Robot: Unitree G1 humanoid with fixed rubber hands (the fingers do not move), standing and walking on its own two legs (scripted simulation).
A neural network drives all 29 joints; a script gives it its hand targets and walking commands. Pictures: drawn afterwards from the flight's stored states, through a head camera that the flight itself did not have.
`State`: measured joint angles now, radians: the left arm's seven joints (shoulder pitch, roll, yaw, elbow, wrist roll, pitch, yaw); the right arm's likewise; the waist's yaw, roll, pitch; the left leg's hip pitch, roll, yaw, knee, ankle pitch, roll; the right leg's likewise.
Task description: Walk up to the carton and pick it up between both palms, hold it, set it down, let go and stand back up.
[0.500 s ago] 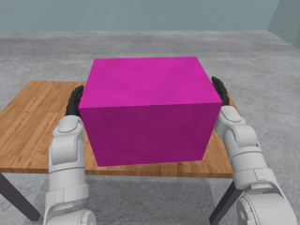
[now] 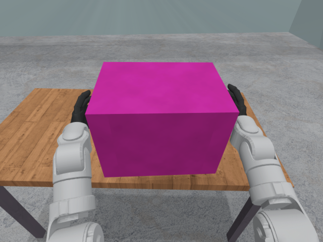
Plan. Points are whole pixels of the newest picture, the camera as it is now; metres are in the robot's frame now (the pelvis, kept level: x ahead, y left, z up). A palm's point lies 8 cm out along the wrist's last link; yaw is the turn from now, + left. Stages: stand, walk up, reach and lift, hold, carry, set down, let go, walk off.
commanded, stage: hold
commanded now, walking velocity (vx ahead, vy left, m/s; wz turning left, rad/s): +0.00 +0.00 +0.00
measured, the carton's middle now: (160, 118) +0.38 +0.01 +0.16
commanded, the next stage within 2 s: none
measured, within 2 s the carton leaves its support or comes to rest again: neither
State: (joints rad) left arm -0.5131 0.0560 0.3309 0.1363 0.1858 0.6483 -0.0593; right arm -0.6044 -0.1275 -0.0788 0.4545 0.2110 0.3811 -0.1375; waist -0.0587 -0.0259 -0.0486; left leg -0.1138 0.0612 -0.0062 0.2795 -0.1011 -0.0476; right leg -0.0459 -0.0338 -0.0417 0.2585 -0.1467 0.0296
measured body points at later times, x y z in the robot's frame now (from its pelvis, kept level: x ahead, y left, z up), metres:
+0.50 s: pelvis +0.00 +0.00 +0.00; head -0.04 +0.02 +0.45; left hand +0.37 +0.19 +0.17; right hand +0.37 -0.18 +0.17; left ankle +0.04 +0.15 -0.75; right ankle +0.00 -0.14 -0.75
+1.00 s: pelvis +0.00 +0.00 +0.00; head -0.03 +0.03 +0.45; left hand +0.37 +0.20 +0.16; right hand +0.38 -0.17 +0.18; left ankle +0.04 +0.15 -0.75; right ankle +0.00 -0.14 -0.75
